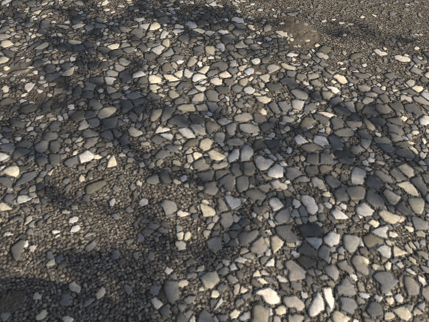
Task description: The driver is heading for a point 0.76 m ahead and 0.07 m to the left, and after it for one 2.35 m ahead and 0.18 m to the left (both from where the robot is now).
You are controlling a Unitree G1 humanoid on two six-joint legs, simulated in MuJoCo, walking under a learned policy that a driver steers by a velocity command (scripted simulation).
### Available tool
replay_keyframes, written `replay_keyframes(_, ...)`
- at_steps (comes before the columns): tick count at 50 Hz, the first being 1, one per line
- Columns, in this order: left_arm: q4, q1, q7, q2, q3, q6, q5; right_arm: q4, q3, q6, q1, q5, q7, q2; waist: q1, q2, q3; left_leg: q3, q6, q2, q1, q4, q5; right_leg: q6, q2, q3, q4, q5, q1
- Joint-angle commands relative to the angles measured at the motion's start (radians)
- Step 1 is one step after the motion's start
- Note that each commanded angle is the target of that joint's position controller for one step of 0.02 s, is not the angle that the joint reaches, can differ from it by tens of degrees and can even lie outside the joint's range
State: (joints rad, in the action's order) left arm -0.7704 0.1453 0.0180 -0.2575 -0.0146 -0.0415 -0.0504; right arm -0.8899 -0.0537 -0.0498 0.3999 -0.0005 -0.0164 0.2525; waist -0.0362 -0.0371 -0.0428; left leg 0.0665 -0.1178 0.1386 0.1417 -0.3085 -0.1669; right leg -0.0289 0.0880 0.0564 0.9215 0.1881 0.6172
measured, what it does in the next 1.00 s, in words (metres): walks ahead, turning left: right foot, then left foot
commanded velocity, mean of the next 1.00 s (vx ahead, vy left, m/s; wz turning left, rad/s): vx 0.50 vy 0.00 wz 0.33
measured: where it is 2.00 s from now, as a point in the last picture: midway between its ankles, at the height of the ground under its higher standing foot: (164, 184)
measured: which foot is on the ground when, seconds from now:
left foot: down 0.00-0.24, up 0.26-0.74, down 0.76-1.00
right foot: up 0.00-0.22, down 0.24-0.78, up 0.80-1.00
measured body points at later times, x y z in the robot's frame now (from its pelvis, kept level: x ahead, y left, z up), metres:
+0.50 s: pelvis +0.26 -0.04 +0.00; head +0.29 -0.05 +0.45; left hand +0.25 +0.24 -0.11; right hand +0.46 -0.27 -0.12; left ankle +0.25 +0.10 -0.66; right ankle +0.27 -0.13 -0.75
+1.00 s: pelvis +0.49 +0.10 +0.00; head +0.50 +0.12 +0.45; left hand +0.44 +0.36 -0.14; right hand +0.63 -0.13 -0.12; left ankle +0.45 +0.15 -0.75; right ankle +0.55 -0.05 -0.66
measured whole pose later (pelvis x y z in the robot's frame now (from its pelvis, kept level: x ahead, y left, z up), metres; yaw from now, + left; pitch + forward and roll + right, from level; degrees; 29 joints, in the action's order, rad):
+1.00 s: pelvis +0.49 +0.10 +0.00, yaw +19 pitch +0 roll +0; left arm -0.88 0.31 0.03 -0.25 -0.05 -0.01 -0.02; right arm -0.85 -0.03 -0.08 0.31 0.02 0.00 0.23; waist 0.01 -0.03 -0.03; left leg -0.14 -0.08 0.04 0.12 -0.31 -0.20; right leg 0.05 0.07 0.02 1.09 0.24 0.55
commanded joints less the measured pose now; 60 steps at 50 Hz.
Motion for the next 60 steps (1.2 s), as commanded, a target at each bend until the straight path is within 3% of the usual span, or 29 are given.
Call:
replay_keyframes(1,0.087,-0.084,0.002,-0.067,-0.011,-0.004,0.005,0.054,-0.04,-0.012,0.036,-0.004,0.007,0.156,-0.007,0.097,-0.002,0.234,-0.112,-0.23,0.024,0.124,0.201,-0.029,-0.024,-0.045,-0.124,-0.124,0.015)
replay_keyframes(7,0.153,-0.232,0.004,-0.069,0.0,-0.02,0.021,0.057,-0.049,-0.001,0.11,0.016,0.021,0.167,-0.059,0.114,0.014,0.297,-0.094,-0.25,-0.108,0.007,0.366,-0.015,-0.077,-0.037,-0.296,-0.127,0.0)
replay_keyframes(9,0.151,-0.187,0.001,-0.09,-0.005,-0.029,0.024,0.076,-0.054,0.0,0.067,0.019,0.028,0.18,-0.022,0.126,0.024,0.328,-0.066,-0.258,-0.089,-0.039,0.387,0.007,-0.092,-0.02,-0.372,-0.078,-0.115)
replay_keyframes(11,0.105,-0.023,-0.014,-0.126,-0.022,-0.042,0.026,0.096,-0.058,-0.005,0.006,0.016,0.023,0.197,0.06,0.113,0.084,0.327,-0.025,-0.219,-0.02,-0.178,0.46,0.04,-0.128,-0.031,-0.465,-0.036,-0.375)
replay_keyframes(12,0.082,0.096,-0.029,-0.172,-0.038,-0.056,0.013,0.101,-0.052,-0.014,0.002,0.004,0.013,0.174,0.117,0.046,0.166,0.274,0.001,-0.157,0.053,-0.365,0.395,0.077,-0.044,0.038,-0.505,-0.023,-0.574)
replay_keyframes(13,0.083,0.24,-0.048,-0.253,-0.058,-0.057,-0.011,0.138,-0.031,-0.022,0.023,-0.022,0.01,0.093,0.157,-0.093,0.322,0.157,0.031,-0.085,0.219,-0.642,0.079,0.138,0.22,0.312,-0.541,0.191,-0.822)
replay_keyframes(14,0.08,0.208,-0.046,-0.302,-0.074,-0.036,-0.007,0.163,-0.026,-0.013,0.117,-0.021,0.012,0.081,0.083,-0.276,0.352,0.059,0.041,0.009,0.447,-0.808,-0.42,0.231,0.371,0.697,-0.645,0.234,-0.888)
replay_keyframes(15,0.087,0.152,-0.041,-0.2,-0.061,-0.025,0.006,0.122,-0.034,0.007,0.092,0.013,0.021,0.143,0.058,-0.094,0.212,0.055,0.036,-0.092,0.516,-0.9,-0.336,0.23,0.337,0.638,-0.636,0.333,-0.765)
replay_keyframes(16,0.096,0.104,-0.036,-0.12,-0.042,-0.025,0.015,0.123,-0.034,0.011,0.022,0.023,0.01,0.14,0.06,0.0,0.105,0.046,0.043,-0.119,0.503,-0.887,-0.245,0.209,0.278,0.48,-0.659,0.269,-0.642)
replay_keyframes(17,0.093,0.078,-0.032,-0.093,-0.034,-0.029,0.012,0.13,-0.031,0.015,-0.01,0.024,0.0,0.119,0.046,-0.003,0.058,0.034,0.053,-0.146,0.481,-0.856,-0.197,0.187,0.229,0.35,-0.688,0.14,-0.566)
replay_keyframes(19,0.068,0.1,-0.032,-0.085,-0.032,-0.043,0.019,0.133,-0.031,0.036,-0.026,0.04,-0.019,0.107,0.031,-0.06,0.029,0.012,0.067,-0.173,0.453,-0.839,-0.159,0.158,0.162,0.183,-0.72,-0.035,-0.5)
replay_keyframes(20,0.058,0.118,-0.028,-0.097,-0.036,-0.054,0.023,0.144,-0.029,0.043,-0.028,0.039,-0.025,0.102,0.025,-0.086,0.043,0.004,0.072,-0.173,0.449,-0.843,-0.146,0.17,0.17,0.155,-0.72,-0.119,-0.498)
replay_keyframes(22,0.042,0.144,-0.022,-0.104,-0.042,-0.068,0.033,0.168,-0.026,0.051,-0.081,0.039,-0.034,0.093,0.023,-0.074,0.044,0.001,0.081,-0.183,0.502,-0.841,-0.102,0.184,0.177,0.088,-0.734,-0.222,-0.52)
replay_keyframes(27,0.001,0.203,-0.019,-0.104,-0.048,-0.066,0.031,0.225,-0.012,0.051,-0.245,0.037,-0.051,0.071,0.05,-0.041,0.004,-0.027,0.099,-0.194,0.583,-0.693,0.049,0.182,0.147,-0.067,-0.764,-0.316,-0.547)
replay_keyframes(30,-0.026,0.234,-0.014,-0.111,-0.049,-0.065,0.031,0.252,0.008,0.041,-0.339,0.037,-0.058,0.04,0.072,-0.05,-0.018,-0.071,0.085,-0.179,0.503,-0.481,0.129,0.171,0.129,-0.133,-0.769,-0.33,-0.536)
replay_keyframes(34,-0.078,0.305,-0.019,-0.14,-0.053,-0.05,0.031,0.278,0.017,0.033,-0.417,0.044,-0.053,0.049,0.09,-0.053,-0.039,-0.136,0.038,-0.152,0.426,-0.319,0.042,0.167,0.17,-0.153,-0.734,-0.44,-0.624)
replay_keyframes(36,-0.101,0.317,-0.023,-0.164,-0.055,-0.037,0.031,0.266,0.012,0.025,-0.378,0.051,-0.041,0.063,0.061,-0.065,-0.005,-0.165,0.001,-0.106,0.328,-0.266,-0.05,0.16,0.179,-0.174,-0.616,-0.714,-0.677)
replay_keyframes(37,-0.115,0.328,-0.025,-0.168,-0.053,-0.029,0.034,0.236,0.006,0.016,-0.288,0.056,-0.034,0.074,0.017,-0.061,0.049,-0.169,-0.021,-0.079,0.202,-0.213,-0.056,0.154,0.169,-0.181,-0.489,-0.825,-0.678)
replay_keyframes(38,-0.12,0.326,-0.025,-0.157,-0.045,-0.024,0.043,0.179,-0.006,0.002,-0.127,0.068,-0.022,0.096,-0.056,-0.031,0.142,-0.159,-0.046,-0.079,-0.03,-0.152,0.006,0.137,0.133,-0.204,-0.301,-0.774,-0.594)
replay_keyframes(39,-0.078,0.313,-0.02,-0.109,-0.029,-0.028,0.049,0.143,-0.028,-0.005,0.048,0.089,-0.005,0.177,-0.122,0.072,0.281,0.082,-0.094,-0.312,-0.316,-0.146,-0.073,0.12,0.087,-0.207,-0.01,-0.391,-0.373)
replay_keyframes(40,-0.042,0.395,-0.008,-0.01,-0.011,-0.026,0.066,0.147,-0.048,-0.001,0.053,0.072,0.008,0.272,-0.063,0.288,0.389,0.554,-0.21,-0.612,-0.532,-0.054,0.006,0.083,-0.101,-0.171,0.325,0.393,-0.026)
replay_keyframes(41,-0.054,0.288,-0.022,-0.134,-0.047,-0.016,0.046,0.148,-0.051,0.004,0.043,0.031,0.017,0.245,-0.103,0.105,0.321,0.5,-0.186,-0.566,-0.427,-0.034,0.066,0.098,-0.083,0.0,0.384,0.319,0.033)
replay_keyframes(42,-0.036,0.239,-0.017,-0.11,-0.046,-0.022,0.055,0.134,-0.031,-0.001,-0.033,0.028,0.019,0.188,-0.05,0.108,0.169,0.317,-0.146,-0.513,-0.287,-0.01,0.141,0.106,-0.045,0.016,0.346,0.232,0.042)
replay_keyframes(43,-0.051,0.246,-0.014,-0.089,-0.042,-0.024,0.056,0.128,-0.014,-0.01,-0.085,0.028,0.014,0.124,-0.01,0.087,0.091,0.21,-0.099,-0.461,-0.17,0.036,0.195,0.104,-0.014,0.001,0.272,0.177,0.003)
replay_keyframes(45,-0.091,0.295,-0.006,-0.068,-0.044,0.006,0.029,0.124,0.004,-0.024,-0.142,0.021,0.015,0.064,0.044,0.129,0.041,0.072,-0.04,-0.39,-0.04,0.1,0.204,0.085,0.003,-0.012,0.211,0.124,-0.086)
replay_keyframes(47,-0.096,0.292,0.009,-0.046,-0.049,0.024,0.026,0.105,0.003,-0.044,-0.118,0.02,0.016,0.066,0.058,0.12,0.036,0.014,-0.037,-0.378,-0.016,0.137,0.25,0.078,-0.007,-0.018,0.213,0.078,-0.091)
replay_keyframes(50,-0.068,0.193,0.022,-0.029,-0.051,0.033,0.024,0.077,-0.006,-0.058,-0.084,0.016,0.02,0.082,0.054,0.114,-0.012,-0.07,-0.033,-0.372,-0.028,0.18,0.256,0.067,0.008,-0.023,0.173,-0.031,0.017)
replay_keyframes(54,-0.022,0.056,0.032,-0.016,-0.044,0.029,0.023,0.047,-0.002,-0.058,-0.048,0.018,0.026,0.069,0.035,0.105,-0.049,-0.167,-0.028,-0.354,-0.062,0.184,0.298,0.06,0.004,-0.053,0.0,-0.159,0.077)
replay_keyframes(60,0.052,-0.11,0.049,-0.01,-0.028,0.025,0.014,-0.007,-0.009,-0.046,0.034,0.021,0.042,0.106,-0.005,0.097,-0.073,-0.26,-0.007,-0.395,-0.204,0.122,0.504,0.118,-0.035,-0.167,-0.253,-0.147,0.024)
Velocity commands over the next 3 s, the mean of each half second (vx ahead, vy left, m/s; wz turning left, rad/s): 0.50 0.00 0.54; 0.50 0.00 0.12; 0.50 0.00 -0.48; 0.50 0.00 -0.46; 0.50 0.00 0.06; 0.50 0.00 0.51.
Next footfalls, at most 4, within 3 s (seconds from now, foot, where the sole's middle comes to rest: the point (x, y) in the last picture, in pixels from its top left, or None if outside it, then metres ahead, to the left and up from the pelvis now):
0.24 right None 0.31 -0.12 -0.78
0.76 left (154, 321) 0.48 0.17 -0.78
1.32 right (184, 225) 0.81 0.08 -0.78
1.86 left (145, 158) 1.12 0.24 -0.78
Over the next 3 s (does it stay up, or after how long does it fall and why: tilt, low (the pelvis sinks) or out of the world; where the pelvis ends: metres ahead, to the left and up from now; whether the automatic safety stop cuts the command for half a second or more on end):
stays up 1.52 0.11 -0.02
